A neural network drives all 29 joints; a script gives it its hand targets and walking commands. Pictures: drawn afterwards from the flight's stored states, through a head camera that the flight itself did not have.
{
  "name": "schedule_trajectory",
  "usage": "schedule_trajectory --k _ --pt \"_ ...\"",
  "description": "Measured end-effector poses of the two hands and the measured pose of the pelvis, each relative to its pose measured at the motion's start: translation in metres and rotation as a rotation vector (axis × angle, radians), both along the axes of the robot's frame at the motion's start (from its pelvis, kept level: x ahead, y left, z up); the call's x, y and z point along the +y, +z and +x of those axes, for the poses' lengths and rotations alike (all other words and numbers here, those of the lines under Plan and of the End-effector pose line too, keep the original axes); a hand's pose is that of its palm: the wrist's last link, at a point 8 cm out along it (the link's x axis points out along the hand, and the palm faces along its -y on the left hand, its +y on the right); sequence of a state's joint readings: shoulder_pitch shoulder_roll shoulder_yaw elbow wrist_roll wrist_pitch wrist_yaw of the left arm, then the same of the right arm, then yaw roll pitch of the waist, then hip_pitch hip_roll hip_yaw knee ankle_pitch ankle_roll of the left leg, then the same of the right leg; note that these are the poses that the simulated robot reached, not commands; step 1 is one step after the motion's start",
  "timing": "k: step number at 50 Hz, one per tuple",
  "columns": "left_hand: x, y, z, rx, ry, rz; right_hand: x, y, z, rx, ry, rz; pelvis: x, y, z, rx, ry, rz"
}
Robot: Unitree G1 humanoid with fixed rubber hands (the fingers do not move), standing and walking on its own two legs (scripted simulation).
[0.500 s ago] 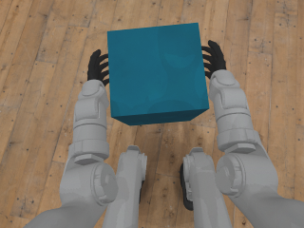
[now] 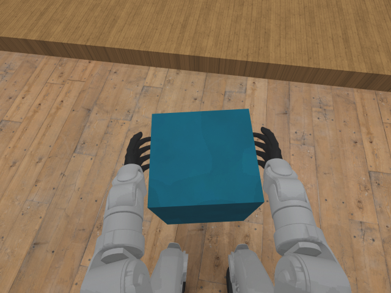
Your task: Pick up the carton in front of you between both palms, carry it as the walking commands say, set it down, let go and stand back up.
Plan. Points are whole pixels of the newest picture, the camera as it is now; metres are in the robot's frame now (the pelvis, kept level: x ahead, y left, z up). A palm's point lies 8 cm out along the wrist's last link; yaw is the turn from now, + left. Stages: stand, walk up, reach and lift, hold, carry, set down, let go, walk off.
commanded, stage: reach and lift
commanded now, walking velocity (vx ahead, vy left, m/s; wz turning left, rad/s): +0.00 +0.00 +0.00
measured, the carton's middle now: (203, 173) +0.39 +0.02 -0.10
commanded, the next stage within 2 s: hold in 1.56 s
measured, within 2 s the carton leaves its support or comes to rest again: neither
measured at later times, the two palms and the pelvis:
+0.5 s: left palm (113, 152) +0.34 +0.16 +0.12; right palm (308, 152) +0.34 -0.14 +0.12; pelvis +0.04 +0.00 +0.11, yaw +0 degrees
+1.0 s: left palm (106, 148) +0.33 +0.16 +0.15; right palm (319, 149) +0.33 -0.14 +0.15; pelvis +0.03 +0.01 +0.12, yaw +0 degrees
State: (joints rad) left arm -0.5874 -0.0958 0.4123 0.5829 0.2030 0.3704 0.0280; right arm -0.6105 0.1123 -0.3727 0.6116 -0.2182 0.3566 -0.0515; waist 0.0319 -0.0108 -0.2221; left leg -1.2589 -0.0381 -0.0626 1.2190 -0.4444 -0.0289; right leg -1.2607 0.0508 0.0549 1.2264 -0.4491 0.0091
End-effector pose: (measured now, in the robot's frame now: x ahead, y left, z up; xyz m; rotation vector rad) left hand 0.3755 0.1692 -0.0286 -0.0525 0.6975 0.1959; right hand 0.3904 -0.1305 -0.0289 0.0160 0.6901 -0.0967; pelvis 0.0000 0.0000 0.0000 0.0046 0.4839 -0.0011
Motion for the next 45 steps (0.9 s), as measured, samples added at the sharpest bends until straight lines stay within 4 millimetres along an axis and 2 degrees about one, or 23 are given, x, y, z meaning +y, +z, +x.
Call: schedule_trajectory --k 17,28,32,45 --pt "-0.007 0.102 -0.025 -0.008 -0.033 0.004 -0.007 0.102 -0.034 -0.008 -0.026 -0.004 0.001 0.085 0.035 -0.268 0.001 -0.001" --pt "-0.012 0.161 -0.039 -0.037 -0.065 0.025 -0.013 0.162 -0.053 -0.037 -0.026 -0.021 0.005 0.115 0.044 -0.469 0.005 -0.005" --pt "-0.014 0.171 -0.042 -0.027 -0.080 0.032 -0.014 0.172 -0.058 -0.027 -0.026 -0.030 0.006 0.118 0.041 -0.520 0.002 -0.005" --pt "-0.011 0.172 -0.046 -0.015 -0.076 0.028 -0.012 0.172 -0.061 -0.014 -0.028 -0.025 0.009 0.118 0.027 -0.560 0.000 -0.005"
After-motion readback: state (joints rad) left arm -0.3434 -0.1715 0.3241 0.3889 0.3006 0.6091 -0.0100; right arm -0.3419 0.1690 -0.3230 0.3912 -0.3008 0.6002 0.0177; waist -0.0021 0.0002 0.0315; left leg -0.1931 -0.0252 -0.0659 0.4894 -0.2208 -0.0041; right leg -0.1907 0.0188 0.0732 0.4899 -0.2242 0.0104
